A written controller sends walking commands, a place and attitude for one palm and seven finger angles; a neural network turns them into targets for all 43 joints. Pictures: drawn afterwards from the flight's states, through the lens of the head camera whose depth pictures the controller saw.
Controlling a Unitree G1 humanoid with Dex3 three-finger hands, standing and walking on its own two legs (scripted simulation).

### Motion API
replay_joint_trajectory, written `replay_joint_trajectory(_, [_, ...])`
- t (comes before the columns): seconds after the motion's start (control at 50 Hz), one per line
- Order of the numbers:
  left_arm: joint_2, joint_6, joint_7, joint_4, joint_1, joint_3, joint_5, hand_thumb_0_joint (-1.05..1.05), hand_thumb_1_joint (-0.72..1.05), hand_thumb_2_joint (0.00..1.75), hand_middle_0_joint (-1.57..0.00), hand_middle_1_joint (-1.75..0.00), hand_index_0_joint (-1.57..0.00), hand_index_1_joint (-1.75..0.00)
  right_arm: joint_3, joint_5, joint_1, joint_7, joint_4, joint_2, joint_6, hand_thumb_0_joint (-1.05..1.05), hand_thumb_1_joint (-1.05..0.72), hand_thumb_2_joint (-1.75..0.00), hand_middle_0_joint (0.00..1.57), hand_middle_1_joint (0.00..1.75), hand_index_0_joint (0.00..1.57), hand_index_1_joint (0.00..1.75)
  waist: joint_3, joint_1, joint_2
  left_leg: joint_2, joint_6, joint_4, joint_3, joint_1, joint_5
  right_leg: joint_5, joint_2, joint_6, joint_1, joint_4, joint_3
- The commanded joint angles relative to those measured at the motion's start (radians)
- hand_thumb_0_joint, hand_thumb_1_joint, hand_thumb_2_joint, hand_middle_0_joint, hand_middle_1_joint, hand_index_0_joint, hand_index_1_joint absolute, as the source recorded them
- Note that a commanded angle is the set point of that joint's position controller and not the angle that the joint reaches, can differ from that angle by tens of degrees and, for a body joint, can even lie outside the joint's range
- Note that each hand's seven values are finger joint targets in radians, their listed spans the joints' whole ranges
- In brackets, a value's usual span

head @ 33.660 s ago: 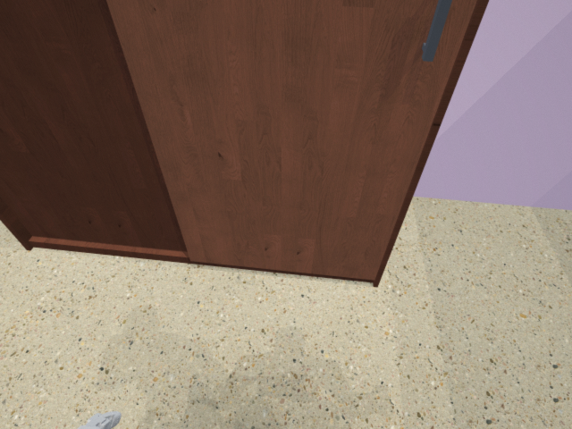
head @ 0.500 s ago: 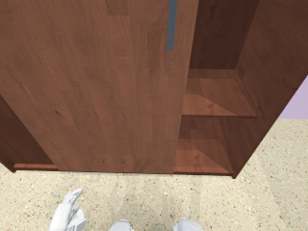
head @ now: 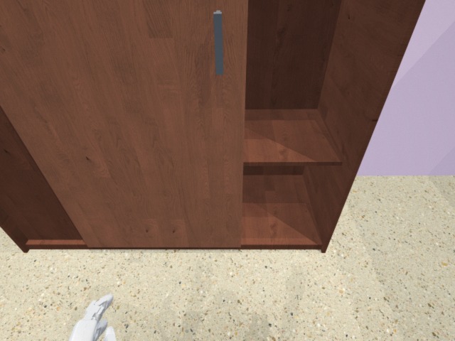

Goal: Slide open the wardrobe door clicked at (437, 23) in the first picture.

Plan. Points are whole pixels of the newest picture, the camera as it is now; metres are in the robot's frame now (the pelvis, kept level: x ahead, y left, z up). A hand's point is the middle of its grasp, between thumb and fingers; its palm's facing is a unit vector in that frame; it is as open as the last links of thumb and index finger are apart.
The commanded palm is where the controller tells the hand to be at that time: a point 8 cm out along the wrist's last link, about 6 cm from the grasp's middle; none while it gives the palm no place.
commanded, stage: stop stepping back and stand still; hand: right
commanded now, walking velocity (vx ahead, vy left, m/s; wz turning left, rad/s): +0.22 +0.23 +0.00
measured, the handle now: (219, 42) +0.75 +0.03 +0.26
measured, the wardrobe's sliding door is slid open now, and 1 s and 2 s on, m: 0.41 0.41 0.41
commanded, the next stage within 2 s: let the arm hang, fingers relaxed in 1.32 s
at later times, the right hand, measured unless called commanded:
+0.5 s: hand (405, 222) +0.25 -0.25 +0.16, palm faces +0.43 +0.80 -0.42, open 7.4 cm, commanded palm +0.18 -0.28 +0.19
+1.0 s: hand (365, 192) +0.33 -0.23 +0.14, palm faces +0.33 +0.79 -0.52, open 7.4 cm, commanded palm +0.26 -0.26 +0.19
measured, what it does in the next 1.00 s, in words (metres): steps on the spot: left foot, then right foot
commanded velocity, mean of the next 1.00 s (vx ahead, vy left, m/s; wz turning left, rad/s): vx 0.05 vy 0.04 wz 0.00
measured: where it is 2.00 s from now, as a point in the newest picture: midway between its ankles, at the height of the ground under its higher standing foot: outside the picture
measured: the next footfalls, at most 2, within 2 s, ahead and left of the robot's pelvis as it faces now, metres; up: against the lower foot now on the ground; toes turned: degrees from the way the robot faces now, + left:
left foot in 0.36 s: +0.07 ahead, +0.11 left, +0.00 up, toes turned +8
right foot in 0.98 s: +0.12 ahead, -0.10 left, +0.00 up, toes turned +0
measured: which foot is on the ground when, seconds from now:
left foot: down 0.00-0.00, up 0.02-0.34, down 0.36-1.00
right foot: down 0.00-0.76, up 0.78-0.96, down 0.98-1.00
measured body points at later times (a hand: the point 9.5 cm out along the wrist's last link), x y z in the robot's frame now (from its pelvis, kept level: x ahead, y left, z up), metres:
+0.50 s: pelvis +0.02 +0.01 +0.00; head +0.03 +0.00 +0.45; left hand +0.13 +0.27 -0.10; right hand +0.22 -0.29 +0.18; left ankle -0.03 +0.14 -0.73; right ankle +0.03 -0.11 -0.71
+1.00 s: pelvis +0.10 +0.02 +0.01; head +0.14 +0.04 +0.45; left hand +0.24 +0.28 -0.09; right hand +0.31 -0.27 +0.17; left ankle +0.03 +0.11 -0.73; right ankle +0.08 -0.09 -0.72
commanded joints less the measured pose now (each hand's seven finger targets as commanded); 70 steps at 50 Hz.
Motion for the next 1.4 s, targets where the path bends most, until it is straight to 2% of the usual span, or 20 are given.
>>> replay_joint_trajectory(0.0, [0.104, -0.058, -0.003, -0.152, -0.143, 0.039, -0.005, 0.00, 0.90, 0.90, -0.20, -0.30, -0.20, -0.30, -0.041, -0.020, -0.286, 0.001, -0.252, -0.220, -0.094, 0.00, -0.90, -0.90, 0.20, 0.30, 0.20, 0.30, 0.163, 0.075, -0.181, 0.001, -0.029, 0.502, -0.002, -0.449, -0.058, -0.218, -0.426, -0.200, 0.158, -0.467, 0.542])
replay_joint_trajectory(0.04, [0.098, -0.043, -0.039, -0.151, -0.134, 0.042, -0.004, 0.00, 0.90, 0.90, -0.20, -0.30, -0.20, -0.30, -0.080, -0.006, -0.144, 0.022, -0.290, -0.254, -0.094, 0.00, -0.90, -0.90, 0.20, 0.30, 0.20, 0.30, 0.169, 0.076, -0.123, 0.045, -0.029, 0.569, -0.024, -0.416, 0.016, -0.276, -0.394, -0.193, 0.048, -0.475, 0.546])
replay_joint_trajectory(0.12, [0.077, -0.040, -0.066, -0.144, -0.181, 0.035, -0.008, 0.00, 0.90, 0.90, -0.20, -0.30, -0.20, -0.30, -0.117, -0.020, 0.008, 0.019, -0.383, -0.257, -0.080, 0.00, -0.90, -0.90, 0.20, 0.30, 0.20, 0.30, 0.189, 0.033, -0.261, 0.059, -0.025, 0.397, 0.072, -0.177, 0.171, -0.254, -0.269, -0.092, -0.140, -0.473, 0.191])
replay_joint_trajectory(0.18, [0.068, -0.019, -0.052, -0.163, -0.149, 0.037, 0.011, 0.00, 0.90, 0.90, -0.20, -0.30, -0.20, -0.30, -0.148, -0.023, 0.082, 0.002, -0.372, -0.247, -0.084, 0.00, -0.90, -0.90, 0.20, 0.30, 0.20, 0.30, 0.144, 0.041, -0.363, 0.013, -0.020, 0.148, 0.158, 0.022, 0.107, -0.251, -0.237, -0.059, -0.174, -0.463, 0.094])
replay_joint_trajectory(0.26, [0.069, 0.013, -0.029, -0.164, -0.132, 0.037, 0.008, 0.00, 0.90, 0.90, -0.20, -0.30, -0.20, -0.30, -0.156, -0.019, 0.074, -0.015, -0.238, -0.238, -0.062, 0.00, -0.90, -0.90, 0.20, 0.30, 0.20, 0.30, 0.094, 0.041, -0.256, -0.062, -0.013, -0.112, 0.252, 0.282, -0.008, -0.306, -0.192, -0.020, -0.228, -0.271, 0.025])
replay_joint_trajectory(0.28, [0.069, 0.017, -0.028, -0.154, -0.131, 0.038, 0.005, 0.00, 0.90, 0.90, -0.20, -0.30, -0.20, -0.30, -0.157, -0.022, 0.065, -0.020, -0.219, -0.241, -0.056, 0.00, -0.90, -0.90, 0.20, 0.30, 0.20, 0.30, 0.075, 0.033, -0.167, -0.039, 0.007, -0.178, 0.201, 0.338, -0.053, -0.275, -0.155, -0.012, -0.257, -0.115, -0.007])
replay_joint_trajectory(0.32, [0.045, 0.016, -0.037, -0.150, -0.115, 0.038, -0.006, 0.00, 0.90, 0.90, -0.20, -0.30, -0.20, -0.30, -0.160, -0.023, 0.062, -0.018, -0.185, -0.268, -0.042, 0.00, -0.90, -0.90, 0.20, 0.30, 0.20, 0.30, 0.061, 0.033, 0.239, 0.299, 0.179, -0.370, -0.384, 0.359, -0.025, -0.111, 0.007, 0.027, -0.432, 0.384, -0.057])
replay_joint_trajectory(0.36, [0.064, -0.004, -0.050, -0.143, -0.146, 0.029, 0.009, 0.00, 0.90, 0.90, -0.20, -0.30, -0.20, -0.30, -0.201, -0.015, -0.047, -0.021, -0.273, -0.354, -0.081, 0.00, -0.90, -0.90, 0.20, 0.30, 0.20, 0.30, 0.117, 0.045, 0.229, 0.402, 0.274, -0.354, -0.480, 0.326, 0.457, -0.105, -0.041, 0.066, -0.515, 0.598, 0.031])
replay_joint_trajectory(0.4, [0.065, 0.005, -0.053, -0.113, -0.128, 0.042, -0.009, 0.00, 0.90, 0.90, -0.20, -0.30, -0.20, -0.30, -0.102, -0.009, 0.010, -0.011, -0.224, -0.206, -0.071, 0.00, -0.90, -0.90, 0.20, 0.30, 0.20, 0.30, 0.062, 0.047, 0.195, 0.289, 0.189, -0.259, -0.229, 0.229, 0.404, -0.057, -0.053, 0.044, -0.296, 0.429, 0.036])
replay_joint_trajectory(0.46, [0.052, 0.004, -0.039, -0.111, -0.171, 0.030, -0.006, 0.00, 0.90, 0.90, -0.20, -0.30, -0.20, -0.30, -0.111, 0.004, -0.003, -0.009, -0.349, -0.221, -0.081, 0.00, -0.90, -0.90, 0.20, 0.30, 0.20, 0.30, 0.034, 0.081, 0.051, 0.176, 0.072, -0.072, 0.022, 0.093, 0.439, 0.205, 0.017, 0.045, 0.042, 0.001, -0.066])
replay_joint_trajectory(0.48, [0.065, -0.005, -0.035, -0.123, -0.163, 0.036, -0.006, 0.00, 0.90, 0.90, -0.20, -0.30, -0.20, -0.30, -0.121, 0.008, -0.004, -0.008, -0.398, -0.233, -0.090, 0.00, -0.90, -0.90, 0.20, 0.30, 0.20, 0.30, 0.007, 0.080, -0.119, 0.110, 0.024, 0.073, 0.075, 0.067, 0.357, 0.336, -0.002, 0.039, 0.132, -0.095, -0.018])
replay_joint_trajectory(0.5, [0.105, -0.013, -0.038, -0.153, -0.183, 0.052, -0.004, 0.00, 0.90, 0.90, -0.20, -0.30, -0.20, -0.30, -0.135, 0.008, -0.005, -0.009, -0.476, -0.241, -0.105, 0.00, -0.90, -0.90, 0.20, 0.30, 0.20, 0.30, -0.008, 0.053, -0.394, 0.013, -0.045, 0.219, 0.121, -0.100, 0.057, 0.544, -0.187, -0.027, 0.231, -0.163, 0.266])
replay_joint_trajectory(0.52, [0.094, -0.018, -0.043, -0.158, -0.185, 0.055, -0.002, 0.00, 0.90, 0.90, -0.20, -0.30, -0.20, -0.30, -0.149, -0.008, 0.004, -0.011, -0.500, -0.270, -0.121, 0.00, -0.90, -0.90, 0.20, 0.30, 0.20, 0.30, 0.011, 0.042, -0.437, -0.003, -0.046, 0.340, 0.070, -0.133, -0.212, 0.504, -0.297, -0.092, 0.198, -0.246, 0.403])
replay_joint_trajectory(0.66, [0.071, -0.026, -0.080, -0.172, -0.146, 0.043, -0.016, 0.00, 0.90, 0.90, -0.20, -0.30, -0.20, -0.30, -0.220, 0.008, 0.168, -0.014, -0.394, -0.262, -0.096, 0.00, -0.90, -0.90, 0.20, 0.30, 0.20, 0.30, 0.015, 0.039, -0.285, -0.008, -0.039, -0.142, 0.124, 0.174, 0.125, 0.629, -0.173, -0.017, 0.049, -0.075, 0.075])
replay_joint_trajectory(0.76, [0.048, 0.016, -0.078, -0.169, -0.141, 0.041, -0.027, 0.00, 0.90, 0.90, -0.20, -0.30, -0.20, -0.30, -0.187, 0.021, 0.166, -0.005, -0.200, -0.237, -0.074, 0.00, -0.90, -0.90, 0.20, 0.30, 0.20, 0.30, 0.006, 0.054, 0.217, 0.310, 0.120, -0.301, -0.288, 0.329, 0.835, -0.063, 0.026, 0.067, -0.228, 0.338, 0.017])
replay_joint_trajectory(0.92, [0.049, 0.038, -0.041, -0.175, -0.204, 0.021, -0.008, 0.00, 0.90, 0.90, -0.20, -0.30, -0.20, -0.30, -0.113, 0.003, 0.086, -0.009, -0.288, -0.217, -0.069, 0.00, -0.90, -0.90, 0.20, 0.30, 0.20, 0.30, -0.055, 0.046, 0.063, 0.173, 0.006, -0.122, -0.009, 0.371, 0.934, 0.359, 0.034, 0.038, 0.022, -0.123, -0.060])
replay_joint_trajectory(0.98, [0.095, 0.024, -0.044, -0.199, -0.187, 0.052, -0.015, 0.00, 0.90, 0.90, -0.20, -0.30, -0.20, -0.30, -0.105, -0.003, 0.093, -0.009, -0.455, -0.230, -0.076, 0.00, -0.90, -0.90, 0.20, 0.30, 0.20, 0.30, -0.118, 0.021, -0.123, 0.068, -0.069, -0.074, 0.027, 0.158, 0.438, 0.894, -0.149, -0.035, 0.278, -0.093, 0.095])
replay_joint_trajectory(1.04, [0.077, 0.018, -0.056, -0.207, -0.181, 0.042, -0.010, 0.00, 0.90, 0.90, -0.20, -0.30, -0.20, -0.30, -0.154, -0.014, 0.115, -0.018, -0.503, -0.275, -0.072, 0.00, -0.90, -0.90, 0.20, 0.30, 0.20, 0.30, -0.057, 0.027, -0.270, 0.025, -0.038, -0.086, 0.068, 0.106, 0.278, 1.102, -0.157, -0.021, 0.287, -0.066, 0.101])
replay_joint_trajectory(1.18, [0.072, 0.060, -0.062, -0.206, -0.156, 0.043, -0.021, 0.00, 0.90, 0.90, -0.20, -0.30, -0.20, -0.30, -0.200, 0.024, 0.220, -0.011, -0.278, -0.248, -0.071, 0.00, -0.90, -0.90, 0.20, 0.30, 0.20, 0.30, -0.087, 0.058, 0.008, 0.139, 0.012, -0.162, -0.040, 0.337, 0.982, 0.666, -0.035, 0.052, 0.049, 0.037, -0.021])
replay_joint_trajectory(1.38, [0.086, 0.069, -0.037, -0.219, -0.186, 0.034, -0.019, 0.00, 0.90, 0.90, -0.20, -0.30, -0.20, -0.30, -0.108, 0.018, 0.154, 0.008, -0.284, -0.223, -0.038, 0.00, -0.90, -0.90, 0.20, 0.30, 0.20, 0.30, -0.082, 0.044, -0.009, 0.079, -0.037, -0.200, 0.003, 0.254, 0.750, 0.699, -0.070, 0.023, 0.127, -0.068, 0.015])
